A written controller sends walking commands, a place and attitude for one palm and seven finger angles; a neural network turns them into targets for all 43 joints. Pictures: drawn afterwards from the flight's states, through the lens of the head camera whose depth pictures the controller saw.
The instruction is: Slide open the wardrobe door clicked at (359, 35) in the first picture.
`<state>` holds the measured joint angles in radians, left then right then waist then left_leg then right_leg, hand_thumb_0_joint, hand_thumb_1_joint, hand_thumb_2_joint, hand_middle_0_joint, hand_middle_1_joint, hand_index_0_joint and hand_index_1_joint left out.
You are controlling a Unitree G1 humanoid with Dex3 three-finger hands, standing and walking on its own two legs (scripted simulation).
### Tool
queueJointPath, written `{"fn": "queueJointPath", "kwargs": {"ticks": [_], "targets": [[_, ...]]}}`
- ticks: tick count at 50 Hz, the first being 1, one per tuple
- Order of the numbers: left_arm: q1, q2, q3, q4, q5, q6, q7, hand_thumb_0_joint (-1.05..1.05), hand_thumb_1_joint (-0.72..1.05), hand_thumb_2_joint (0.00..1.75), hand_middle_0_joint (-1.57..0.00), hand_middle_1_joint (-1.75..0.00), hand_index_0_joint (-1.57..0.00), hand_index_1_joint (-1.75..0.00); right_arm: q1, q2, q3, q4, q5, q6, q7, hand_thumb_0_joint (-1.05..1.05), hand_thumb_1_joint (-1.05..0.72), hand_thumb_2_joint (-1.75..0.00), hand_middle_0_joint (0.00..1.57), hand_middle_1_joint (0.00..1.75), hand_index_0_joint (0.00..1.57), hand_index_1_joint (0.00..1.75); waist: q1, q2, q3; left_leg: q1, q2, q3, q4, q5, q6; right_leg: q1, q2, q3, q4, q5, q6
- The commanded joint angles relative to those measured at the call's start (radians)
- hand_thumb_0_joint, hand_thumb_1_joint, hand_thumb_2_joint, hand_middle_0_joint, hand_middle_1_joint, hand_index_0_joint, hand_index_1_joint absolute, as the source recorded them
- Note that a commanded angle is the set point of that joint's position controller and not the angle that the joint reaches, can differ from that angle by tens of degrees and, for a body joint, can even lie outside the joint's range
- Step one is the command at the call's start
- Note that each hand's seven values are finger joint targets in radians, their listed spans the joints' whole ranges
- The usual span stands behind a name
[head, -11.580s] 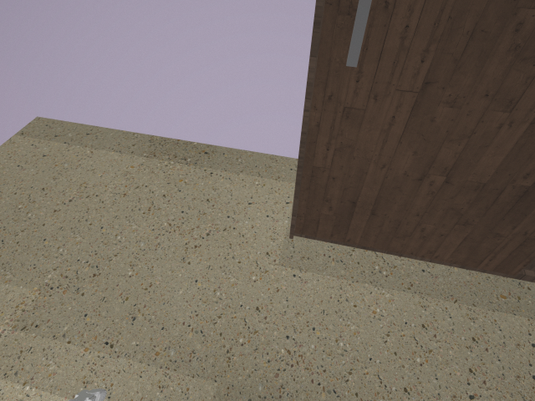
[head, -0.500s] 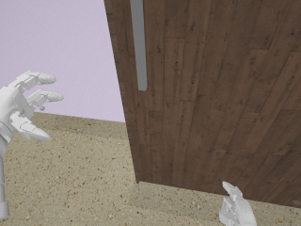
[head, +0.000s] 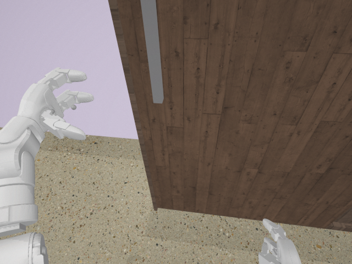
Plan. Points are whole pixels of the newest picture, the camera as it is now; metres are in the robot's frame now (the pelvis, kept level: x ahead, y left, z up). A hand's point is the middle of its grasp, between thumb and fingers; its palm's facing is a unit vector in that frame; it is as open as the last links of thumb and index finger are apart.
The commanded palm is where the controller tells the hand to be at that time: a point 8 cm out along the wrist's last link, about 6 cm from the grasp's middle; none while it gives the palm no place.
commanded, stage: move the hooked fingers beside the handle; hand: left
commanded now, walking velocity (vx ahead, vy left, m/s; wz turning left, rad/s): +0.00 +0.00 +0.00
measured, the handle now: (155, 49) +0.56 +0.10 +0.25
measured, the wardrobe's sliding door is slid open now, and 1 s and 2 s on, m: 0.00 0.00 0.00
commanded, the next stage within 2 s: feel for the door with the fingertips in 2.00 s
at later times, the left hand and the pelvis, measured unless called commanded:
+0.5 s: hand (106, 89) +0.42 +0.20 +0.22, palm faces -0.04 -1.00 -0.04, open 13.9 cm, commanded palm +0.40 +0.25 +0.22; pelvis +0.01 +0.00 +0.00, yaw +0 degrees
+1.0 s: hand (120, 75) +0.48 +0.18 +0.22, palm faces -0.04 -1.00 +0.00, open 13.9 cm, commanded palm +0.47 +0.23 +0.22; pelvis +0.01 +0.00 +0.00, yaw -1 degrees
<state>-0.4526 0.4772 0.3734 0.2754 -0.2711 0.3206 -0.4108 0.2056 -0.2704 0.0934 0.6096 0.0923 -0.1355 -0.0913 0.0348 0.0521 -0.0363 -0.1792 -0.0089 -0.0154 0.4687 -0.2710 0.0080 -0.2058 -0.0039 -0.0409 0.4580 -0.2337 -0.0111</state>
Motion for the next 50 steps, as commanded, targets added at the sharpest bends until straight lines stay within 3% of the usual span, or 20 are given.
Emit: {"fn": "queueJointPath", "kwargs": {"ticks": [1, 4, 7, 9, 11, 14, 15, 19, 22, 25, 28, 30, 33, 36, 38, 40, 42, 45, 47, 50], "targets": [[-0.411, 0.265, 0.075, -0.211, -0.019, -0.078, 0.018, 0.0, -0.5, 0.3, -0.3, -1.2, -0.3, -1.2, -0.14, -0.109, -0.053, -0.169, 0.003, -0.053, -0.005, 0.0, -0.9, -0.9, 0.2, 0.3, 0.2, 0.3, 0.012, 0.015, -0.247, 0.069, -0.002, -0.009, -0.044, 0.271, 0.016, 0.077, 0.004, 0.002, -0.04, 0.261, -0.02], [-0.479, 0.222, 0.027, -0.16, -0.008, -0.067, 0.036, 0.0, -0.5, 0.3, -0.3, -1.2, -0.3, -1.2, -0.125, -0.112, -0.054, -0.151, 0.005, -0.047, -0.013, 0.0, -0.9, -0.9, 0.2, 0.3, 0.2, 0.3, -0.013, 0.004, -0.209, 0.064, 0.001, -0.014, -0.048, 0.241, 0.017, 0.035, 0.006, -0.004, -0.044, 0.232, -0.018], [-0.513, 0.245, 0.039, -0.16, -0.001, -0.073, 0.056, 0.0, -0.5, 0.3, -0.3, -1.2, -0.3, -1.2, -0.121, -0.113, -0.057, -0.151, 0.001, -0.046, -0.015, 0.0, -0.9, -0.9, 0.2, 0.3, 0.2, 0.3, -0.007, 0.015, -0.251, 0.07, -0.002, -0.016, -0.044, 0.253, 0.019, 0.054, 0.002, 0.002, -0.042, 0.241, -0.02], [-0.554, 0.218, 0.013, -0.115, 0.004, -0.076, 0.064, 0.0, -0.5, 0.3, -0.3, -1.2, -0.3, -1.2, -0.111, -0.113, -0.056, -0.14, 0.001, -0.041, -0.019, 0.0, -0.9, -0.9, 0.2, 0.3, 0.2, 0.3, -0.019, -0.015, -0.24, 0.064, -0.002, -0.019, -0.046, 0.244, 0.02, 0.045, 0.003, 0.0, -0.042, 0.238, -0.019], [-0.568, 0.237, 0.023, -0.088, 0.01, -0.085, 0.073, 0.0, -0.5, 0.3, -0.3, -1.2, -0.3, -1.2, -0.101, -0.115, -0.06, -0.134, -0.002, -0.035, -0.019, 0.0, -0.9, -0.9, 0.2, 0.3, 0.2, 0.3, -0.015, -0.028, -0.257, 0.063, 0.0, -0.011, -0.039, 0.26, 0.023, 0.059, 0.002, 0.003, -0.043, 0.254, -0.019], [-0.624, 0.225, 0.004, -0.072, 0.025, -0.101, 0.083, 0.0, -0.5, 0.3, -0.3, -1.2, -0.3, -1.2, -0.093, -0.111, -0.06, -0.133, -0.002, -0.032, -0.018, 0.0, -0.9, -0.9, 0.2, 0.3, 0.2, 0.3, -0.021, 0.009, -0.29, 0.077, 0.0, -0.013, -0.036, 0.297, 0.019, 0.072, -0.001, 0.004, -0.029, 0.296, -0.022], [-0.648, 0.197, -0.023, -0.063, 0.027, -0.104, 0.084, 0.0, -0.5, 0.3, -0.3, -1.2, -0.3, -1.2, -0.09, -0.11, -0.06, -0.131, -0.002, -0.031, -0.018, 0.0, -0.9, -0.9, 0.2, 0.3, 0.2, 0.3, -0.027, 0.018, -0.285, 0.085, 0.001, -0.012, -0.036, 0.298, 0.019, 0.061, 0.0, 0.004, -0.031, 0.297, -0.023], [-0.658, 0.225, -0.002, 0.067, 0.033, -0.104, 0.094, 0.0, -0.5, 0.3, -0.3, -1.2, -0.3, -1.2, -0.06, -0.121, -0.064, -0.111, -0.003, -0.016, -0.021, 0.0, -0.9, -0.9, 0.2, 0.3, 0.2, 0.3, -0.033, -0.044, -0.249, 0.036, 0.003, -0.008, -0.041, 0.262, 0.024, 0.054, 0.0, 0.006, -0.038, 0.282, -0.019], [-0.738, 0.218, -0.026, 0.054, 0.046, -0.128, 0.107, 0.0, -0.5, 0.3, -0.3, -1.2, -0.3, -1.2, -0.053, -0.118, -0.069, -0.114, -0.003, -0.013, -0.02, 0.0, -0.9, -0.9, 0.2, 0.3, 0.2, 0.3, -0.039, 0.005, -0.291, 0.063, 0.004, -0.006, -0.032, 0.292, 0.025, 0.059, -0.003, 0.012, -0.033, 0.305, -0.022], [-0.773, 0.187, -0.048, 0.101, 0.048, -0.148, 0.112, 0.0, -0.5, 0.3, -0.3, -1.2, -0.3, -1.2, -0.032, -0.119, -0.07, -0.103, -0.005, -0.012, -0.02, 0.0, -0.9, -0.9, 0.2, 0.3, 0.2, 0.3, -0.048, -0.01, -0.3, 0.069, 0.004, -0.006, -0.026, 0.319, 0.025, 0.061, 0.001, 0.01, -0.025, 0.335, -0.023], [-0.815, 0.214, -0.026, 0.17, 0.054, -0.166, 0.124, 0.0, -0.5, 0.3, -0.3, -1.2, -0.3, -1.2, -0.002, -0.125, -0.076, -0.087, -0.01, -0.009, -0.021, 0.0, -0.9, -0.9, 0.2, 0.3, 0.2, 0.3, -0.052, -0.043, -0.302, 0.054, 0.004, -0.004, -0.027, 0.313, 0.03, 0.065, 0.001, 0.012, -0.027, 0.343, -0.021], [-0.83, 0.25, 0.005, 0.194, 0.066, -0.18, 0.132, 0.0, -0.5, 0.3, -0.3, -1.2, -0.3, -1.2, 0.016, -0.127, -0.08, -0.082, -0.013, -0.007, -0.02, 0.0, -0.9, -0.9, 0.2, 0.3, 0.2, 0.3, -0.047, -0.026, -0.324, 0.052, 0.003, -0.002, -0.026, 0.324, 0.028, 0.078, 0.001, 0.014, -0.022, 0.355, -0.022], [-0.826, 0.246, 0.003, 0.208, 0.071, -0.206, 0.134, 0.0, -0.5, 0.3, -0.3, -1.2, -0.3, -1.2, 0.03, -0.128, -0.084, -0.084, -0.014, -0.004, -0.014, 0.0, -0.9, -0.9, 0.2, 0.3, 0.2, 0.3, -0.043, -0.034, -0.352, 0.054, 0.006, 0.006, -0.02, 0.371, 0.032, 0.108, -0.001, 0.019, -0.012, 0.416, -0.021], [-0.841, 0.24, -0.01, 0.277, 0.074, -0.216, 0.126, 0.0, -0.5, 0.3, -0.3, -1.2, -0.3, -1.2, 0.059, -0.137, -0.091, -0.072, -0.014, 0.002, -0.014, 0.0, -0.9, -0.9, 0.2, 0.3, 0.2, 0.3, -0.058, -0.059, -0.323, 0.037, 0.01, 0.013, -0.019, 0.357, 0.034, 0.092, 0.001, 0.015, -0.018, 0.408, -0.019], [-0.879, 0.249, -0.004, 0.272, 0.079, -0.227, 0.126, 0.0, -0.5, 0.3, -0.3, -1.2, -0.3, -1.2, 0.067, -0.139, -0.093, -0.072, -0.015, -0.001, -0.012, 0.0, -0.9, -0.9, 0.2, 0.3, 0.2, 0.3, -0.058, -0.021, -0.343, 0.047, 0.008, 0.013, -0.02, 0.356, 0.033, 0.086, 0.003, 0.02, -0.017, 0.408, -0.021], [-0.917, 0.214, -0.036, 0.284, 0.081, -0.238, 0.123, 0.0, -0.5, 0.3, -0.3, -1.2, -0.3, -1.2, 0.078, -0.136, -0.094, -0.064, -0.014, -0.001, -0.012, 0.0, -0.9, -0.9, 0.2, 0.3, 0.2, 0.3, -0.072, 0.005, -0.329, 0.057, 0.01, 0.013, -0.015, 0.365, 0.031, 0.062, 0.005, 0.018, -0.018, 0.405, -0.022], [-0.946, 0.231, -0.027, 0.329, 0.082, -0.246, 0.129, 0.0, -0.5, 0.3, -0.3, -1.2, -0.3, -1.2, 0.099, -0.144, -0.098, -0.051, -0.016, 0.0, -0.014, 0.0, -0.9, -0.9, 0.2, 0.3, 0.2, 0.3, -0.084, -0.035, -0.325, 0.043, 0.013, 0.01, -0.015, 0.349, 0.033, 0.055, 0.008, 0.015, -0.021, 0.391, -0.019], [-1.011, 0.235, -0.031, 0.386, 0.093, -0.265, 0.137, 0.0, -0.5, 0.3, -0.3, -1.2, -0.3, -1.2, 0.124, -0.147, -0.098, -0.035, -0.021, -0.002, -0.014, 0.0, -0.9, -0.9, 0.2, 0.3, 0.2, 0.3, -0.097, -0.003, -0.321, 0.037, 0.01, 0.005, -0.017, 0.321, 0.029, 0.029, 0.007, 0.017, -0.024, 0.355, -0.021], [-1.05, 0.233, -0.039, 0.442, 0.099, -0.283, 0.145, 0.0, -0.5, 0.3, -0.3, -1.2, -0.3, -1.2, 0.14, -0.151, -0.099, -0.024, -0.024, -0.003, -0.014, 0.0, -0.9, -0.9, 0.2, 0.3, 0.2, 0.3, -0.111, -0.027, -0.301, 0.016, 0.011, 0.005, -0.015, 0.298, 0.033, 0.017, 0.007, 0.018, -0.027, 0.34, -0.017], [-1.12, 0.235, -0.045, 0.499, 0.116, -0.315, 0.152, 0.0, -0.5, 0.3, -0.3, -1.2, -0.3, -1.2, 0.174, -0.154, -0.1, -0.007, -0.031, -0.006, -0.013, 0.0, -0.9, -0.9, 0.2, 0.3, 0.2, 0.3, -0.125, 0.001, -0.325, 0.023, 0.011, 0.001, -0.009, 0.3, 0.028, -0.003, 0.008, 0.019, -0.021, 0.334, -0.018]]}}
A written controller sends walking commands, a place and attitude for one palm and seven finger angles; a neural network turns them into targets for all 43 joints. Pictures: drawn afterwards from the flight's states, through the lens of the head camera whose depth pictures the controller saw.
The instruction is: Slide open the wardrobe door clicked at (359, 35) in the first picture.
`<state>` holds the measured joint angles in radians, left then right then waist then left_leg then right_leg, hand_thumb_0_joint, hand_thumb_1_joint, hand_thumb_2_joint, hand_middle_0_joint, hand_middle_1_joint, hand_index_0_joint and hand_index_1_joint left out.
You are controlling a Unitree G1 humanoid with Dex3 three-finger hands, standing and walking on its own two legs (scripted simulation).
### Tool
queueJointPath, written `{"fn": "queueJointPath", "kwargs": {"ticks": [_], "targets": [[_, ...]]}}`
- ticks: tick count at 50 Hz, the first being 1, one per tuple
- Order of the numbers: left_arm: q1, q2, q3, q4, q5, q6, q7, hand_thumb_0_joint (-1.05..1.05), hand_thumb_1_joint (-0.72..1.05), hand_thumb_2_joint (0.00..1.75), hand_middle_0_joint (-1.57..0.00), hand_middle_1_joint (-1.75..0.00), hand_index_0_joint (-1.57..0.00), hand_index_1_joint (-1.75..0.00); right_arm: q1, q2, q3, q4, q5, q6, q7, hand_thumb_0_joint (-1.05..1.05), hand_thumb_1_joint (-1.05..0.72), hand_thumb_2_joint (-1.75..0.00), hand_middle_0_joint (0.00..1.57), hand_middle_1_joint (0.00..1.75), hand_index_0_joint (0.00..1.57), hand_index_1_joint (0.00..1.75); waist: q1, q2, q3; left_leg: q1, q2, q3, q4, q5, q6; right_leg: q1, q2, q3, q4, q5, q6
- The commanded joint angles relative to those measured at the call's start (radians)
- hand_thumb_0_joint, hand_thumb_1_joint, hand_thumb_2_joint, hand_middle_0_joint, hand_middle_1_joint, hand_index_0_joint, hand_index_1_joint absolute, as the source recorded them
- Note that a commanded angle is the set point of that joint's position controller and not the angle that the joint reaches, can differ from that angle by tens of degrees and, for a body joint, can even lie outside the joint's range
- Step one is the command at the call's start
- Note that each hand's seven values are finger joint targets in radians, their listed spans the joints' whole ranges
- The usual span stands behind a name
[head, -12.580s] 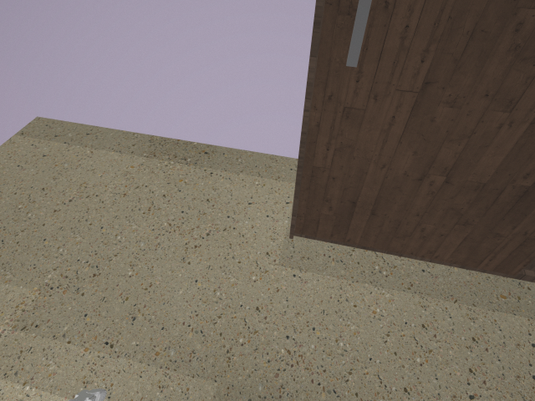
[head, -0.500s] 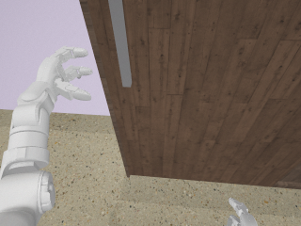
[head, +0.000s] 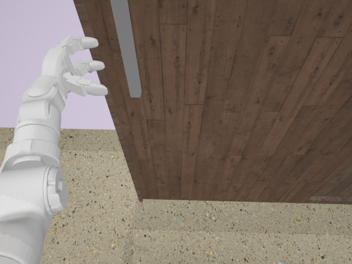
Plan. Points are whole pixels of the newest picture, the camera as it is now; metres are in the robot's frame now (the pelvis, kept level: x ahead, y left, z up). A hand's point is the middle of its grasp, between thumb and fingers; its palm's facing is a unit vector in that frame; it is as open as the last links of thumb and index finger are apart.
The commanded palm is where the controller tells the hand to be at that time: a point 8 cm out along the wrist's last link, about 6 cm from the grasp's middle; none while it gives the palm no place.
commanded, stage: move the hooked fingers beside the handle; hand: left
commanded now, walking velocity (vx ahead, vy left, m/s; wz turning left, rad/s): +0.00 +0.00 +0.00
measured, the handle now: (128, 37) +0.55 +0.11 +0.25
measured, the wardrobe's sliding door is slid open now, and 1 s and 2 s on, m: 0.00 0.00 0.00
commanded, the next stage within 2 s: feel for the door with the fingertips in 1.00 s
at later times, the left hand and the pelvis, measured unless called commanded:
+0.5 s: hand (97, 66) +0.49 +0.18 +0.21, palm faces -0.03 -1.00 -0.01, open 13.9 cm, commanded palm +0.46 +0.23 +0.21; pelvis +0.00 +0.01 +0.00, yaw -2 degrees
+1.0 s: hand (102, 66) +0.48 +0.16 +0.21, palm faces -0.03 -1.00 +0.00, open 13.9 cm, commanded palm +0.46 +0.23 +0.21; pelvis +0.00 +0.00 +0.00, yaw +0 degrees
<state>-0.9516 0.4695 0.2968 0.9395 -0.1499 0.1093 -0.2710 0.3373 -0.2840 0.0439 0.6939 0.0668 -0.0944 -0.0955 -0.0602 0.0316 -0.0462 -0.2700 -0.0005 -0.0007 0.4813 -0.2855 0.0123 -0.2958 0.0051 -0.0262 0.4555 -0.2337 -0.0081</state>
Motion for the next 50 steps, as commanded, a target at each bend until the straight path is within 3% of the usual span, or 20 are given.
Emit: {"fn": "queueJointPath", "kwargs": {"ticks": [1, 4, 6, 7, 10, 15, 18, 22, 23, 26, 30, 31, 32, 34, 36, 40, 41, 46, 48, 50], "targets": [[-0.629, 0.241, 0.026, -0.13, -0.003, -0.117, 0.013, 0.0, -0.5, 0.3, -0.3, -1.2, -0.3, -1.2, 0.057, -0.142, -0.053, -0.088, -0.008, -0.048, -0.008, 0.0, -0.9, -0.9, 0.2, 0.3, 0.2, 0.3, -0.035, -0.006, -0.316, 0.107, 0.004, -0.015, -0.019, 0.313, 0.026, 0.088, -0.001, 0.001, -0.018, 0.327, -0.02], [-0.681, 0.269, 0.046, -0.046, 0.011, -0.143, 0.018, 0.0, -0.5, 0.3, -0.3, -1.2, -0.3, -1.2, 0.088, -0.15, -0.054, -0.068, -0.013, -0.053, -0.006, 0.0, -0.9, -0.9, 0.2, 0.3, 0.2, 0.3, -0.049, -0.009, -0.31, 0.085, 0.006, -0.02, -0.016, 0.291, 0.023, 0.063, 0.001, 0.005, -0.015, 0.312, -0.019], [-0.643, 0.309, 0.076, -0.004, 0.022, -0.162, 0.02, 0.0, -0.5, 0.3, -0.3, -1.2, -0.3, -1.2, 0.109, -0.156, -0.056, -0.073, -0.017, -0.051, -0.003, 0.0, -0.9, -0.9, 0.2, 0.3, 0.2, 0.3, -0.033, -0.011, -0.339, 0.073, 0.006, -0.018, -0.012, 0.303, 0.022, 0.081, 0.0, 0.002, -0.004, 0.314, -0.022], [-0.651, 0.285, 0.054, -0.003, 0.024, -0.168, 0.019, 0.0, -0.5, 0.3, -0.3, -1.2, -0.3, -1.2, 0.104, -0.153, -0.053, -0.076, -0.016, -0.051, 0.0, 0.0, -0.9, -0.9, 0.2, 0.3, 0.2, 0.3, -0.04, 0.027, -0.328, 0.066, 0.005, -0.016, -0.012, 0.295, 0.02, 0.066, 0.0, 0.008, -0.003, 0.312, -0.022], [-0.632, 0.297, 0.066, 0.029, 0.033, -0.184, 0.017, 0.0, -0.5, 0.3, -0.3, -1.2, -0.3, -1.2, 0.13, -0.161, -0.059, -0.078, -0.019, -0.048, 0.005, 0.0, -0.9, -0.9, 0.2, 0.3, 0.2, 0.3, -0.038, -0.023, -0.334, 0.045, 0.01, -0.018, -0.011, 0.287, 0.019, 0.064, 0.005, 0.005, 0.005, 0.307, -0.021], [-0.606, 0.347, 0.118, -0.072, 0.031, -0.215, 0.009, 0.0, -0.5, 0.3, -0.3, -1.2, -0.3, -1.2, 0.139, -0.16, -0.068, -0.097, -0.023, -0.043, 0.012, 0.0, -0.9, -0.9, 0.2, 0.3, 0.2, 0.3, -0.013, 0.015, -0.424, 0.091, 0.016, -0.01, 0.005, 0.378, 0.018, 0.105, 0.01, 0.007, 0.021, 0.38, -0.021], [-0.579, 0.324, 0.105, -0.095, 0.018, -0.202, 0.004, 0.0, -0.5, 0.3, -0.3, -1.2, -0.3, -1.2, 0.136, -0.16, -0.069, -0.094, -0.019, -0.036, 0.013, 0.0, -0.9, -0.9, 0.2, 0.3, 0.2, 0.3, -0.019, 0.016, -0.38, 0.09, 0.022, -0.009, 0.003, 0.381, 0.021, 0.089, 0.015, 0.003, 0.012, 0.375, -0.021], [-0.55, 0.32, 0.111, -0.223, 0.008, -0.183, 0.006, 0.0, -0.5, 0.3, -0.3, -1.2, -0.3, -1.2, 0.113, -0.155, -0.07, -0.113, -0.016, -0.036, 0.016, 0.0, -0.9, -0.9, 0.2, 0.3, 0.2, 0.3, 0.002, 0.095, -0.414, 0.133, 0.022, -0.01, 0.004, 0.442, 0.016, 0.104, 0.016, 0.001, 0.012, 0.397, -0.025], [-0.552, 0.266, 0.068, -0.25, 0.005, -0.175, 0.005, 0.0, -0.5, 0.3, -0.3, -1.2, -0.3, -1.2, 0.109, -0.15, -0.071, -0.111, -0.015, -0.038, 0.019, 0.0, -0.9, -0.9, 0.2, 0.3, 0.2, 0.3, -0.011, 0.093, -0.411, 0.156, 0.024, -0.013, 0.004, 0.455, 0.014, 0.089, 0.017, -0.004, 0.01, 0.394, -0.024], [-0.488, 0.216, 0.048, -0.239, -0.018, -0.135, 0.005, 0.0, -0.5, 0.3, -0.3, -1.2, -0.3, -1.2, 0.1, -0.148, -0.072, -0.111, -0.013, -0.036, 0.018, 0.0, -0.9, -0.9, 0.2, 0.3, 0.2, 0.3, -0.011, 0.044, -0.362, 0.148, 0.027, -0.01, 0.0, 0.449, 0.018, 0.08, 0.02, -0.013, -0.002, 0.382, -0.022], [-0.518, 0.226, 0.053, -0.209, -0.011, -0.098, 0.019, 0.0, -0.5, 0.3, -0.3, -1.2, -0.3, -1.2, 0.081, -0.146, -0.065, -0.104, -0.011, -0.033, 0.014, 0.0, -0.9, -0.9, 0.2, 0.3, 0.2, 0.3, -0.02, 0.003, -0.302, 0.087, 0.016, -0.004, -0.011, 0.338, 0.025, 0.077, 0.014, -0.006, -0.01, 0.353, -0.019], [-0.511, 0.258, 0.071, -0.193, -0.006, -0.101, 0.028, 0.0, -0.5, 0.3, -0.3, -1.2, -0.3, -1.2, 0.084, -0.149, -0.066, -0.104, -0.01, -0.028, 0.011, 0.0, -0.9, -0.9, 0.2, 0.3, 0.2, 0.3, -0.016, -0.004, -0.299, 0.079, 0.015, -0.002, -0.012, 0.324, 0.026, 0.084, 0.011, -0.008, -0.011, 0.337, -0.021], [-0.552, 0.247, 0.055, -0.189, 0.002, -0.103, 0.033, 0.0, -0.5, 0.3, -0.3, -1.2, -0.3, -1.2, 0.074, -0.146, -0.059, -0.104, -0.01, -0.027, 0.009, 0.0, -0.9, -0.9, 0.2, 0.3, 0.2, 0.3, -0.026, 0.026, -0.29, 0.077, 0.011, -0.003, -0.011, 0.312, 0.026, 0.071, 0.009, -0.002, -0.01, 0.334, -0.021], [-0.6, 0.245, 0.045, -0.187, 0.007, -0.121, 0.039, 0.0, -0.5, 0.3, -0.3, -1.2, -0.3, -1.2, 0.073, -0.143, -0.06, -0.103, -0.012, -0.03, 0.006, 0.0, -0.9, -0.9, 0.2, 0.3, 0.2, 0.3, -0.034, 0.003, -0.315, 0.087, 0.012, -0.009, -0.009, 0.296, 0.026, 0.07, 0.007, 0.001, -0.008, 0.322, -0.019], [-0.641, 0.208, 0.007, -0.227, 0.002, -0.15, 0.036, 0.0, -0.5, 0.3, -0.3, -1.2, -0.3, -1.2, 0.067, -0.136, -0.057, -0.11, -0.011, -0.035, 0.004, 0.0, -0.9, -0.9, 0.2, 0.3, 0.2, 0.3, -0.039, 0.064, -0.364, 0.137, 0.009, -0.008, 0.005, 0.343, 0.024, 0.076, 0.004, 0.002, 0.0, 0.349, -0.023], [-0.629, 0.17, -0.002, -0.132, -0.013, -0.144, 0.021, 0.0, -0.5, 0.3, -0.3, -1.2, -0.3, -1.2, 0.058, -0.135, -0.053, -0.095, -0.01, -0.04, 0.003, 0.0, -0.9, -0.9, 0.2, 0.3, 0.2, 0.3, -0.042, 0.002, -0.335, 0.123, 0.009, -0.014, 0.008, 0.343, 0.023, 0.061, 0.006, 0.002, 0.004, 0.367, -0.021], [-0.581, 0.195, 0.02, -0.096, -0.013, -0.141, 0.023, 0.0, -0.5, 0.3, -0.3, -1.2, -0.3, -1.2, 0.067, -0.138, -0.053, -0.098, -0.012, -0.035, 0.004, 0.0, -0.9, -0.9, 0.2, 0.3, 0.2, 0.3, -0.027, -0.019, -0.336, 0.1, 0.006, -0.013, 0.007, 0.34, 0.024, 0.078, 0.005, -0.004, 0.007, 0.365, -0.021], [-0.587, 0.188, 0.012, -0.051, 0.01, -0.143, 0.042, 0.0, -0.5, 0.3, -0.3, -1.2, -0.3, -1.2, 0.066, -0.138, -0.052, -0.107, -0.013, -0.023, 0.01, 0.0, -0.9, -0.9, 0.2, 0.3, 0.2, 0.3, -0.029, -0.023, -0.306, 0.059, 0.003, -0.01, 0.006, 0.307, 0.025, 0.068, -0.001, -0.002, 0.011, 0.342, -0.021], [-0.612, 0.235, 0.047, -0.07, 0.013, -0.157, 0.047, 0.0, -0.5, 0.3, -0.3, -1.2, -0.3, -1.2, 0.068, -0.141, -0.052, -0.11, -0.015, -0.02, 0.009, 0.0, -0.9, -0.9, 0.2, 0.3, 0.2, 0.3, -0.023, -0.021, -0.345, 0.06, 0.003, -0.012, 0.007, 0.308, 0.025, 0.089, 0.0, 0.007, 0.016, 0.355, -0.021], [-0.648, 0.249, 0.044, -0.057, 0.018, -0.166, 0.046, 0.0, -0.5, 0.3, -0.3, -1.2, -0.3, -1.2, 0.074, -0.143, -0.052, -0.106, -0.014, -0.02, 0.006, 0.0, -0.9, -0.9, 0.2, 0.3, 0.2, 0.3, -0.039, -0.05, -0.323, 0.035, 0.003, -0.011, 0.005, 0.269, 0.028, 0.082, 0.0, 0.01, 0.009, 0.334, -0.016]]}}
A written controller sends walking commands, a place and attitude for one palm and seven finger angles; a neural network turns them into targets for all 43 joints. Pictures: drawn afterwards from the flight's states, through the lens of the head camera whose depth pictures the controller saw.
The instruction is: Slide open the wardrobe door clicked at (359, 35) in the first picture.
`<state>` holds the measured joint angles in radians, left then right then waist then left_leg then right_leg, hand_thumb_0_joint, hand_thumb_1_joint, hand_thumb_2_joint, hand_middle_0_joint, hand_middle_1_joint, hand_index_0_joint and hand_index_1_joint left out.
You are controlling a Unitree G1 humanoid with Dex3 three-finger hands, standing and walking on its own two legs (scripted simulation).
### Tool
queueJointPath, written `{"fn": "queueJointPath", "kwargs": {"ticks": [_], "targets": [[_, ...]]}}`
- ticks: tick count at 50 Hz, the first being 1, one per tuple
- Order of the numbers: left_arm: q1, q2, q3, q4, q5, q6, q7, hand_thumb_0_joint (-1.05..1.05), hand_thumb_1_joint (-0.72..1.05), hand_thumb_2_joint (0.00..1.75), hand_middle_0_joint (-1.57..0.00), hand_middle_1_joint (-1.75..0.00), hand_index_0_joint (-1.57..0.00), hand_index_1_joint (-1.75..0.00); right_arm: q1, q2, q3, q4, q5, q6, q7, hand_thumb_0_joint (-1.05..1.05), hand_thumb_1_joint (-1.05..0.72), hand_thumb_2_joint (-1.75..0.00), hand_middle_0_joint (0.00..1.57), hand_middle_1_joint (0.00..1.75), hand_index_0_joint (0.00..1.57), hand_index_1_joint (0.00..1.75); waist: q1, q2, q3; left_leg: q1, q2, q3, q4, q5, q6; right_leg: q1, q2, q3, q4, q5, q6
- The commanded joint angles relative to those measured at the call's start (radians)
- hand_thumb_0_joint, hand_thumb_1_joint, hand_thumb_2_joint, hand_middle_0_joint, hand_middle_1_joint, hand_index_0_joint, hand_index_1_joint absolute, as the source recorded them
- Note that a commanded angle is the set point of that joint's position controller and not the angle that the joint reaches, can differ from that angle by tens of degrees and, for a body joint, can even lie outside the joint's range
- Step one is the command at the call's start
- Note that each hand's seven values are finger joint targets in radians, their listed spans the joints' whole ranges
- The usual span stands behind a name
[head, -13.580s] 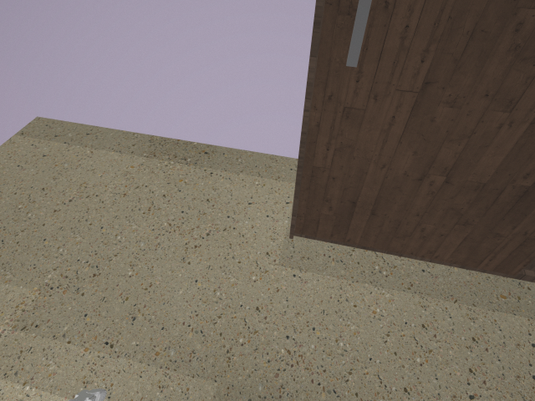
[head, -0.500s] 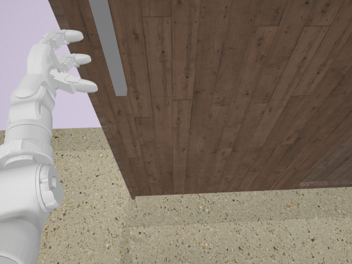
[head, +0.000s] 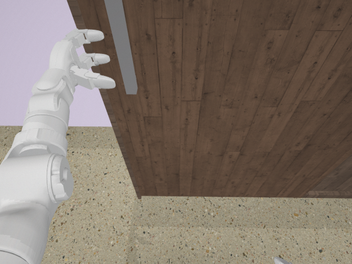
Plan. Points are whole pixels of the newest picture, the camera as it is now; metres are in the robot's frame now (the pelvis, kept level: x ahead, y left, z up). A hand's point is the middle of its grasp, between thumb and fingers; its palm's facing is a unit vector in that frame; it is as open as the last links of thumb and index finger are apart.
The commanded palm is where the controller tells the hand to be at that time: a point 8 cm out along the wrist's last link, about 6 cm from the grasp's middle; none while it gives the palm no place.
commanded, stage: feel for the door with the fingertips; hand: left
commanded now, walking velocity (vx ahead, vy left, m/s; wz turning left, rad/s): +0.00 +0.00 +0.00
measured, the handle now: (122, 32) +0.55 +0.11 +0.25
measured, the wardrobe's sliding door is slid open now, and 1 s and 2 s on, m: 0.00 0.00 0.00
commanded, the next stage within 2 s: slide the fingers in behind the handle in 0.88 s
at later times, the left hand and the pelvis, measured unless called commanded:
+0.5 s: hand (111, 62) +0.50 +0.14 +0.21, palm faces -0.04 -1.00 +0.00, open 13.9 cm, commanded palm +0.48 +0.20 +0.22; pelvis +0.01 +0.00 +0.00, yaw -1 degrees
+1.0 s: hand (109, 58) +0.51 +0.14 +0.22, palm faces -0.03 -1.00 -0.01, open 13.7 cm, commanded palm +0.49 +0.20 +0.22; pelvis +0.00 +0.00 +0.00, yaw +0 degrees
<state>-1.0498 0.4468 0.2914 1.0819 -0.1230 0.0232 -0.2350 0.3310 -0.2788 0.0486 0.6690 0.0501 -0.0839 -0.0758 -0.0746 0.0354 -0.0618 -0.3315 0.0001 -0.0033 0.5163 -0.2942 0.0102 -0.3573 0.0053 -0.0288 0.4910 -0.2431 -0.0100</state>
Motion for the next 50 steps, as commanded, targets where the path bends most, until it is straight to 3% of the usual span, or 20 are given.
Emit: {"fn": "queueJointPath", "kwargs": {"ticks": [1, 4, 7, 11, 13, 15, 18, 20, 21, 23, 26, 27, 30, 31, 36, 41, 43, 44, 48, 50], "targets": [[-0.545, 0.296, 0.064, -0.191, -0.009, -0.091, 0.012, 0.0, -0.5, 0.3, -0.3, -1.2, -0.3, -1.2, 0.088, -0.152, -0.059, -0.081, 0.002, -0.027, -0.018, 0.0, -0.9, -0.9, 0.2, 0.3, 0.2, 0.3, -0.025, -0.056, -0.311, 0.091, 0.003, -0.004, -0.028, 0.277, 0.033, 0.155, -0.003, 0.013, -0.027, 0.341, -0.012], [-0.599, 0.307, 0.056, -0.238, 0.003, -0.116, 0.006, 0.0, -0.5, 0.3, -0.3, -1.2, -0.3, -1.2, 0.094, -0.149, -0.059, -0.079, 0.003, -0.034, -0.018, 0.0, -0.9, -0.9, 0.2, 0.3, 0.2, 0.3, -0.027, 0.023, -0.366, 0.128, 0.003, -0.009, -0.024, 0.291, 0.029, 0.151, 0.001, 0.021, -0.023, 0.348, -0.016], [-0.592, 0.27, 0.039, -0.232, -0.017, -0.123, -0.007, 0.0, -0.5, 0.3, -0.3, -1.2, -0.3, -1.2, 0.11, -0.151, -0.061, -0.067, 0.0, -0.044, -0.019, 0.0, -0.9, -0.9, 0.2, 0.3, 0.2, 0.3, -0.032, 0.022, -0.38, 0.153, 0.007, -0.016, -0.024, 0.314, 0.027, 0.145, 0.008, 0.011, -0.025, 0.353, -0.018], [-0.566, 0.21, 0.006, -0.18, -0.025, -0.096, -0.01, 0.0, -0.5, 0.3, -0.3, -1.2, -0.3, -1.2, 0.126, -0.154, -0.065, -0.055, -0.001, -0.048, -0.017, 0.0, -0.9, -0.9, 0.2, 0.3, 0.2, 0.3, -0.04, 0.018, -0.325, 0.124, 0.006, -0.01, -0.03, 0.282, 0.028, 0.115, 0.007, 0.003, -0.036, 0.315, -0.017], [-0.55, 0.262, 0.056, -0.192, -0.02, -0.092, 0.005, 0.0, -0.5, 0.3, -0.3, -1.2, -0.3, -1.2, 0.133, -0.158, -0.07, -0.049, -0.004, -0.047, -0.013, 0.0, -0.9, -0.9, 0.2, 0.3, 0.2, 0.3, -0.026, -0.005, -0.358, 0.123, 0.008, -0.012, -0.028, 0.295, 0.028, 0.132, 0.01, 0.007, -0.032, 0.329, -0.017], [-0.557, 0.235, 0.037, -0.209, -0.014, -0.089, 0.017, 0.0, -0.5, 0.3, -0.3, -1.2, -0.3, -1.2, 0.136, -0.152, -0.068, -0.049, -0.006, -0.048, -0.008, 0.0, -0.9, -0.9, 0.2, 0.3, 0.2, 0.3, -0.029, 0.01, -0.344, 0.115, 0.008, -0.009, -0.03, 0.3, 0.026, 0.128, 0.01, 0.004, -0.029, 0.335, -0.017], [-0.549, 0.233, 0.052, -0.253, -0.01, -0.099, 0.042, 0.0, -0.5, 0.3, -0.3, -1.2, -0.3, -1.2, 0.14, -0.151, -0.074, -0.051, -0.011, -0.048, 0.0, 0.0, -0.9, -0.9, 0.2, 0.3, 0.2, 0.3, -0.02, 0.012, -0.385, 0.148, 0.011, -0.011, -0.023, 0.354, 0.024, 0.14, 0.014, 0.003, -0.02, 0.371, -0.018], [-0.534, 0.206, 0.033, -0.273, -0.007, -0.091, 0.05, 0.0, -0.5, 0.3, -0.3, -1.2, -0.3, -1.2, 0.134, -0.148, -0.076, -0.055, -0.009, -0.046, 0.003, 0.0, -0.9, -0.9, 0.2, 0.3, 0.2, 0.3, -0.022, -0.008, -0.378, 0.142, 0.012, -0.003, -0.023, 0.363, 0.026, 0.148, 0.015, 0.002, -0.019, 0.387, -0.016], [-0.536, 0.159, -0.006, -0.291, -0.012, -0.091, 0.051, 0.0, -0.5, 0.3, -0.3, -1.2, -0.3, -1.2, 0.13, -0.144, -0.076, -0.061, -0.008, -0.046, 0.004, 0.0, -0.9, -0.9, 0.2, 0.3, 0.2, 0.3, -0.027, 0.014, -0.369, 0.151, 0.011, 0.0, -0.019, 0.373, 0.028, 0.143, 0.013, -0.001, -0.019, 0.388, -0.017], [-0.525, 0.164, 0.015, -0.314, -0.014, -0.079, 0.059, 0.0, -0.5, 0.3, -0.3, -1.2, -0.3, -1.2, 0.121, -0.144, -0.078, -0.057, -0.007, -0.048, 0.007, 0.0, -0.9, -0.9, 0.2, 0.3, 0.2, 0.3, -0.017, 0.033, -0.382, 0.18, 0.014, -0.006, -0.018, 0.376, 0.024, 0.127, 0.017, 0.002, -0.022, 0.38, -0.019], [-0.55, 0.224, 0.056, -0.269, -0.012, -0.066, 0.071, 0.0, -0.5, 0.3, -0.3, -1.2, -0.3, -1.2, 0.124, -0.148, -0.074, -0.052, -0.01, -0.04, -0.001, 0.0, -0.9, -0.9, 0.2, 0.3, 0.2, 0.3, -0.023, -0.034, -0.342, 0.125, 0.01, 0.001, -0.027, 0.335, 0.031, 0.153, 0.013, 0.001, -0.028, 0.372, -0.015], [-0.572, 0.254, 0.075, -0.279, -0.003, -0.07, 0.076, 0.0, -0.5, 0.3, -0.3, -1.2, -0.3, -1.2, 0.12, -0.146, -0.07, -0.052, -0.01, -0.039, -0.001, 0.0, -0.9, -0.9, 0.2, 0.3, 0.2, 0.3, -0.017, -0.003, -0.355, 0.121, 0.007, 0.002, -0.026, 0.334, 0.03, 0.162, 0.011, 0.009, -0.025, 0.384, -0.016], [-0.593, 0.207, 0.023, -0.249, 0.021, -0.081, 0.085, 0.0, -0.5, 0.3, -0.3, -1.2, -0.3, -1.2, 0.118, -0.136, -0.066, -0.052, -0.009, -0.04, 0.0, 0.0, -0.9, -0.9, 0.2, 0.3, 0.2, 0.3, -0.036, 0.011, -0.324, 0.127, 0.008, 0.0, -0.024, 0.33, 0.026, 0.127, 0.011, 0.007, -0.022, 0.372, -0.016], [-0.597, 0.184, 0.007, -0.236, 0.016, -0.088, 0.085, 0.0, -0.5, 0.3, -0.3, -1.2, -0.3, -1.2, 0.126, -0.137, -0.068, -0.052, -0.012, -0.039, -0.001, 0.0, -0.9, -0.9, 0.2, 0.3, 0.2, 0.3, -0.045, -0.024, -0.326, 0.132, 0.009, -0.002, -0.02, 0.34, 0.028, 0.128, 0.01, 0.001, -0.021, 0.374, -0.015], [-0.617, 0.2, 0.029, -0.234, -0.004, -0.105, 0.072, 0.0, -0.5, 0.3, -0.3, -1.2, -0.3, -1.2, 0.127, -0.14, -0.069, -0.054, -0.013, -0.042, -0.003, 0.0, -0.9, -0.9, 0.2, 0.3, 0.2, 0.3, -0.039, -0.011, -0.388, 0.159, 0.008, -0.002, -0.006, 0.378, 0.026, 0.147, 0.009, 0.007, -0.01, 0.414, -0.015], [-0.611, 0.211, 0.021, -0.143, 0.011, -0.091, 0.065, 0.0, -0.5, 0.3, -0.3, -1.2, -0.3, -1.2, 0.136, -0.147, -0.066, -0.047, -0.012, -0.033, -0.003, 0.0, -0.9, -0.9, 0.2, 0.3, 0.2, 0.3, -0.053, -0.031, -0.318, 0.098, 0.004, 0.0, -0.01, 0.325, 0.029, 0.125, 0.006, 0.008, -0.016, 0.387, -0.013], [-0.638, 0.238, 0.043, -0.168, 0.014, -0.1, 0.066, 0.0, -0.5, 0.3, -0.3, -1.2, -0.3, -1.2, 0.14, -0.148, -0.068, -0.047, -0.014, -0.033, -0.002, 0.0, -0.9, -0.9, 0.2, 0.3, 0.2, 0.3, -0.048, -0.018, -0.364, 0.115, 0.005, -0.007, -0.008, 0.337, 0.026, 0.129, 0.008, 0.011, -0.011, 0.39, -0.014], [-0.644, 0.203, 0.011, -0.167, 0.014, -0.1, 0.063, 0.0, -0.5, 0.3, -0.3, -1.2, -0.3, -1.2, 0.133, -0.142, -0.067, -0.048, -0.012, -0.033, -0.001, 0.0, -0.9, -0.9, 0.2, 0.3, 0.2, 0.3, -0.054, 0.015, -0.353, 0.119, 0.005, -0.002, -0.006, 0.329, 0.025, 0.113, 0.007, 0.014, -0.014, 0.383, -0.013], [-0.659, 0.193, 0.018, -0.183, 0.002, -0.117, 0.066, 0.0, -0.5, 0.3, -0.3, -1.2, -0.3, -1.2, 0.147, -0.147, -0.071, -0.044, -0.016, -0.037, 0.003, 0.0, -0.9, -0.9, 0.2, 0.3, 0.2, 0.3, -0.051, 0.007, -0.387, 0.143, 0.006, -0.014, 0.0, 0.353, 0.022, 0.111, 0.013, 0.009, -0.01, 0.382, -0.015], [-0.68, 0.221, 0.032, -0.157, 0.005, -0.117, 0.069, 0.0, -0.5, 0.3, -0.3, -1.2, -0.3, -1.2, 0.153, -0.151, -0.071, -0.033, -0.017, -0.038, 0.002, 0.0, -0.9, -0.9, 0.2, 0.3, 0.2, 0.3, -0.061, -0.019, -0.362, 0.116, 0.007, -0.013, -0.007, 0.312, 0.024, 0.109, 0.013, 0.011, -0.017, 0.359, -0.013]]}}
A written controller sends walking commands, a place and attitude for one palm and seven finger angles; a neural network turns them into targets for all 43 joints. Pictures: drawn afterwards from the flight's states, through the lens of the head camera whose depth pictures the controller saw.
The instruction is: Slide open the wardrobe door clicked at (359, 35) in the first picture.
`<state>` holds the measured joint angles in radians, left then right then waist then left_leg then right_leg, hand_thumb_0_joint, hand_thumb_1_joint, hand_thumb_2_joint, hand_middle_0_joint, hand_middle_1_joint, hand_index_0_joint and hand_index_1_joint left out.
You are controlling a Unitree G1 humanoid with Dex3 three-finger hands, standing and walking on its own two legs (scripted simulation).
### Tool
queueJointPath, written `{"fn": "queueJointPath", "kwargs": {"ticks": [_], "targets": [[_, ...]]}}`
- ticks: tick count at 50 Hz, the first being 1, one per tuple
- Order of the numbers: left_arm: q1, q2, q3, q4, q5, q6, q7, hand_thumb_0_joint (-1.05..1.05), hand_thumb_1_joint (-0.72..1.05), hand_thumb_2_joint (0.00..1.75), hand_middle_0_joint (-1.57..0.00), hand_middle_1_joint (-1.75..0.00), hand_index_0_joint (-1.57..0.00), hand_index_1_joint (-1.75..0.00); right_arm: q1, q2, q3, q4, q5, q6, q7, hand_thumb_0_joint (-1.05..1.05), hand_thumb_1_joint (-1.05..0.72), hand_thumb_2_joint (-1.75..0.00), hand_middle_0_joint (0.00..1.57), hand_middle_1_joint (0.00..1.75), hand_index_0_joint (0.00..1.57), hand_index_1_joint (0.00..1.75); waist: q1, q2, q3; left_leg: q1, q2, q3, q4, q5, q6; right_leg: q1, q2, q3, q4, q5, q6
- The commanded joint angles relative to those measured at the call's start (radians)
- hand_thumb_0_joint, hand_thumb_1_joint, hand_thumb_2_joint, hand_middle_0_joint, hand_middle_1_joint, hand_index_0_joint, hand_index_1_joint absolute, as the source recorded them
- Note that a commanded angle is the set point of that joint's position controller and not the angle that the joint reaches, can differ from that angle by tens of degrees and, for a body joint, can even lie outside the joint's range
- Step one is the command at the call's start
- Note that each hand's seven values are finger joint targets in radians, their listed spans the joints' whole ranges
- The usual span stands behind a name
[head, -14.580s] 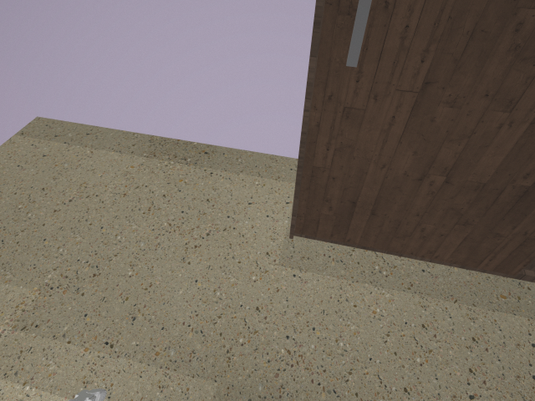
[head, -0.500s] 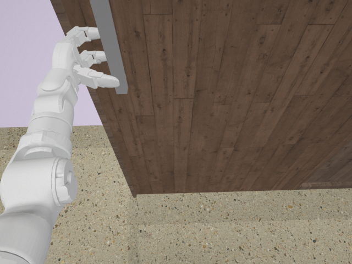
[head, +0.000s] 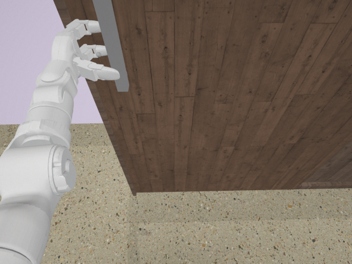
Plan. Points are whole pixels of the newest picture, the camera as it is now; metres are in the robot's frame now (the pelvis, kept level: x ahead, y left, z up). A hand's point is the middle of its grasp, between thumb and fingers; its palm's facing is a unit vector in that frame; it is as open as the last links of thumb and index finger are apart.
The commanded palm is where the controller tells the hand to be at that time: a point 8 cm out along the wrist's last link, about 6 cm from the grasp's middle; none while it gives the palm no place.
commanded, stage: slide the fingers in behind the handle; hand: left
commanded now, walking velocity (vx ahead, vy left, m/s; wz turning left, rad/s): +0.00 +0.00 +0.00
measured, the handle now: (111, 27) +0.55 +0.12 +0.25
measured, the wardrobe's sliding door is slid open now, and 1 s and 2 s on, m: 0.00 0.00 0.00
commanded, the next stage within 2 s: grip the handle and tug to test in 1.80 s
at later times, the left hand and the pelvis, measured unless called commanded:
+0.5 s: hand (109, 55) +0.49 +0.12 +0.22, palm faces -0.04 -1.00 +0.00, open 13.9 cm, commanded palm +0.47 +0.18 +0.22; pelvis -0.01 +0.00 +0.00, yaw -1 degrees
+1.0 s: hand (119, 55) +0.49 +0.10 +0.22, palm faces -0.04 -1.00 +0.00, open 13.9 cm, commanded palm +0.47 +0.16 +0.22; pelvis +0.00 -0.01 +0.00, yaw -1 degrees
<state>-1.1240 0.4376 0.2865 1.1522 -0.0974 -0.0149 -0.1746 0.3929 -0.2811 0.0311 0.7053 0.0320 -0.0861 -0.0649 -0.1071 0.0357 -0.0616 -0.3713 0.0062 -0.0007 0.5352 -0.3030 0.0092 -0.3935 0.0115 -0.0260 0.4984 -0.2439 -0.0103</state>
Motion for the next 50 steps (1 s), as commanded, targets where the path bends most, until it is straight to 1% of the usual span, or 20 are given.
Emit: {"fn": "queueJointPath", "kwargs": {"ticks": [1, 3, 6, 7, 11, 12, 15, 18, 20, 23, 26, 28, 31, 32, 34, 36, 38, 41, 43, 50], "targets": [[-0.588, 0.23, 0.034, -0.24, -0.021, -0.088, 0.009, 0.0, -0.5, 0.3, -0.3, -1.2, -0.3, -1.2, 0.094, -0.149, -0.055, -0.075, 0.002, -0.035, -0.01, 0.0, -0.9, -0.9, 0.2, 0.3, 0.2, 0.3, -0.02, -0.006, -0.367, 0.155, 0.0, -0.014, -0.026, 0.33, 0.026, 0.156, 0.005, 0.002, -0.022, 0.355, -0.016], [-0.587, 0.202, 0.021, -0.27, -0.017, -0.096, 0.008, 0.0, -0.5, 0.3, -0.3, -1.2, -0.3, -1.2, 0.089, -0.144, -0.055, -0.073, 0.001, -0.04, -0.006, 0.0, -0.9, -0.9, 0.2, 0.3, 0.2, 0.3, -0.014, 0.051, -0.396, 0.199, 0.003, -0.02, -0.023, 0.361, 0.018, 0.137, 0.007, 0.002, -0.016, 0.36, -0.019], [-0.526, 0.225, 0.051, -0.254, -0.031, -0.097, 0.009, 0.0, -0.5, 0.3, -0.3, -1.2, -0.3, -1.2, 0.093, -0.15, -0.059, -0.074, 0.001, -0.042, -0.007, 0.0, -0.9, -0.9, 0.2, 0.3, 0.2, 0.3, -0.003, -0.02, -0.381, 0.173, 0.005, -0.018, -0.028, 0.35, 0.025, 0.162, 0.01, -0.003, -0.024, 0.354, -0.018], [-0.542, 0.216, 0.038, -0.264, -0.03, -0.094, 0.007, 0.0, -0.5, 0.3, -0.3, -1.2, -0.3, -1.2, 0.085, -0.149, -0.056, -0.072, 0.002, -0.042, -0.007, 0.0, -0.9, -0.9, 0.2, 0.3, 0.2, 0.3, -0.01, -0.014, -0.37, 0.165, 0.004, -0.015, -0.034, 0.335, 0.024, 0.162, 0.01, 0.001, -0.025, 0.357, -0.016], [-0.477, 0.213, 0.037, -0.286, -0.015, -0.081, 0.013, 0.0, -0.5, 0.3, -0.3, -1.2, -0.3, -1.2, 0.08, -0.146, -0.059, -0.088, 0.004, -0.039, -0.003, 0.0, -0.9, -0.9, 0.2, 0.3, 0.2, 0.3, 0.013, 0.01, -0.363, 0.158, 0.004, -0.009, -0.04, 0.341, 0.023, 0.175, 0.007, -0.005, -0.023, 0.346, -0.021], [-0.474, 0.191, 0.025, -0.283, -0.017, -0.072, 0.014, 0.0, -0.5, 0.3, -0.3, -1.2, -0.3, -1.2, 0.069, -0.142, -0.055, -0.086, 0.006, -0.039, -0.002, 0.0, -0.9, -0.9, 0.2, 0.3, 0.2, 0.3, 0.008, 0.03, -0.34, 0.16, 0.004, -0.007, -0.041, 0.328, 0.023, 0.156, 0.008, -0.001, -0.029, 0.34, -0.02], [-0.491, 0.182, 0.027, -0.253, -0.026, -0.05, 0.021, 0.0, -0.5, 0.3, -0.3, -1.2, -0.3, -1.2, 0.074, -0.147, -0.056, -0.081, 0.007, -0.038, -0.005, 0.0, -0.9, -0.9, 0.2, 0.3, 0.2, 0.3, -0.004, -0.052, -0.309, 0.134, 0.007, -0.01, -0.052, 0.266, 0.026, 0.144, 0.009, -0.002, -0.04, 0.297, -0.015], [-0.558, 0.183, 0.018, -0.318, -0.015, -0.067, 0.039, 0.0, -0.5, 0.3, -0.3, -1.2, -0.3, -1.2, 0.065, -0.139, -0.054, -0.084, 0.006, -0.044, -0.007, 0.0, -0.9, -0.9, 0.2, 0.3, 0.2, 0.3, -0.006, 0.022, -0.344, 0.168, 0.005, -0.01, -0.048, 0.276, 0.023, 0.139, 0.006, 0.004, -0.036, 0.292, -0.017], [-0.568, 0.143, -0.003, -0.33, -0.016, -0.077, 0.049, 0.0, -0.5, 0.3, -0.3, -1.2, -0.3, -1.2, 0.066, -0.133, -0.055, -0.08, 0.002, -0.053, -0.004, 0.0, -0.9, -0.9, 0.2, 0.3, 0.2, 0.3, -0.011, 0.002, -0.357, 0.184, 0.005, -0.014, -0.043, 0.287, 0.022, 0.133, 0.008, 0.001, -0.034, 0.299, -0.015], [-0.538, 0.189, 0.04, -0.279, -0.018, -0.074, 0.055, 0.0, -0.5, 0.3, -0.3, -1.2, -0.3, -1.2, 0.069, -0.138, -0.053, -0.07, 0.002, -0.05, -0.006, 0.0, -0.9, -0.9, 0.2, 0.3, 0.2, 0.3, -0.002, -0.034, -0.35, 0.158, 0.004, -0.01, -0.043, 0.301, 0.024, 0.159, 0.008, 0.004, -0.028, 0.331, -0.015], [-0.528, 0.138, -0.007, -0.28, -0.004, -0.071, 0.059, 0.0, -0.5, 0.3, -0.3, -1.2, -0.3, -1.2, 0.066, -0.133, -0.053, -0.079, 0.002, -0.048, -0.001, 0.0, -0.9, -0.9, 0.2, 0.3, 0.2, 0.3, -0.006, -0.019, -0.344, 0.159, 0.002, -0.008, -0.042, 0.306, 0.024, 0.155, 0.004, -0.002, -0.024, 0.326, -0.016], [-0.51, 0.177, 0.04, -0.292, -0.009, -0.069, 0.068, 0.0, -0.5, 0.3, -0.3, -1.2, -0.3, -1.2, 0.06, -0.135, -0.054, -0.085, 0.002, -0.045, 0.0, 0.0, -0.9, -0.9, 0.2, 0.3, 0.2, 0.3, 0.011, -0.036, -0.375, 0.16, 0.001, -0.007, -0.041, 0.319, 0.024, 0.179, 0.006, 0.004, -0.022, 0.352, -0.016], [-0.5, 0.143, 0.006, -0.274, -0.011, -0.062, 0.067, 0.0, -0.5, 0.3, -0.3, -1.2, -0.3, -1.2, 0.056, -0.133, -0.054, -0.086, 0.004, -0.038, 0.0, 0.0, -0.9, -0.9, 0.2, 0.3, 0.2, 0.3, 0.002, -0.062, -0.337, 0.136, 0.001, 0.0, -0.042, 0.299, 0.028, 0.181, 0.004, 0.002, -0.027, 0.346, -0.014], [-0.513, 0.124, -0.008, -0.293, -0.011, -0.063, 0.066, 0.0, -0.5, 0.3, -0.3, -1.2, -0.3, -1.2, 0.046, -0.129, -0.051, -0.089, 0.006, -0.04, 0.001, 0.0, -0.9, -0.9, 0.2, 0.3, 0.2, 0.3, 0.0, -0.012, -0.333, 0.146, 0.0, 0.0, -0.045, 0.297, 0.025, 0.165, 0.003, 0.004, -0.026, 0.341, -0.016], [-0.537, 0.134, -0.001, -0.297, -0.01, -0.06, 0.07, 0.0, -0.5, 0.3, -0.3, -1.2, -0.3, -1.2, 0.049, -0.128, -0.053, -0.082, 0.006, -0.038, 0.0, 0.0, -0.9, -0.9, 0.2, 0.3, 0.2, 0.3, -0.005, -0.011, -0.339, 0.157, -0.001, 0.001, -0.039, 0.298, 0.026, 0.157, 0.004, 0.008, -0.029, 0.345, -0.014], [-0.528, 0.137, 0.005, -0.299, -0.017, -0.062, 0.075, 0.0, -0.5, 0.3, -0.3, -1.2, -0.3, -1.2, 0.055, -0.133, -0.056, -0.085, 0.005, -0.034, -0.002, 0.0, -0.9, -0.9, 0.2, 0.3, 0.2, 0.3, -0.002, -0.064, -0.354, 0.151, 0.001, -0.003, -0.041, 0.301, 0.029, 0.182, 0.004, 0.002, -0.029, 0.344, -0.014], [-0.556, 0.117, -0.008, -0.316, -0.016, -0.064, 0.076, 0.0, -0.5, 0.3, -0.3, -1.2, -0.3, -1.2, 0.045, -0.126, -0.053, -0.083, 0.005, -0.037, -0.001, 0.0, -0.9, -0.9, 0.2, 0.3, 0.2, 0.3, -0.005, -0.008, -0.352, 0.166, -0.002, -0.003, -0.038, 0.3, 0.026, 0.163, 0.004, 0.008, -0.028, 0.346, -0.015], [-0.532, 0.125, 0.0, -0.304, -0.015, -0.064, 0.082, 0.0, -0.5, 0.3, -0.3, -1.2, -0.3, -1.2, 0.052, -0.127, -0.055, -0.082, 0.002, -0.032, -0.003, 0.0, -0.9, -0.9, 0.2, 0.3, 0.2, 0.3, -0.001, -0.049, -0.365, 0.158, -0.002, -0.001, -0.036, 0.324, 0.029, 0.187, 0.004, 0.004, -0.025, 0.369, -0.013], [-0.542, 0.138, 0.011, -0.322, -0.013, -0.065, 0.085, 0.0, -0.5, 0.3, -0.3, -1.2, -0.3, -1.2, 0.048, -0.126, -0.055, -0.081, 0.003, -0.033, -0.001, 0.0, -0.9, -0.9, 0.2, 0.3, 0.2, 0.3, 0.002, -0.02, -0.375, 0.165, -0.004, 0.001, -0.036, 0.326, 0.028, 0.189, 0.005, 0.009, -0.024, 0.381, -0.014], [-0.535, 0.09, -0.02, -0.311, -0.014, -0.047, 0.088, 0.0, -0.5, 0.3, -0.3, -1.2, -0.3, -1.2, 0.043, -0.122, -0.055, -0.08, 0.006, -0.029, 0.0, 0.0, -0.9, -0.9, 0.2, 0.3, 0.2, 0.3, -0.006, -0.052, -0.343, 0.148, -0.004, 0.006, -0.044, 0.304, 0.029, 0.185, 0.005, 0.006, -0.032, 0.372, -0.011]]}}
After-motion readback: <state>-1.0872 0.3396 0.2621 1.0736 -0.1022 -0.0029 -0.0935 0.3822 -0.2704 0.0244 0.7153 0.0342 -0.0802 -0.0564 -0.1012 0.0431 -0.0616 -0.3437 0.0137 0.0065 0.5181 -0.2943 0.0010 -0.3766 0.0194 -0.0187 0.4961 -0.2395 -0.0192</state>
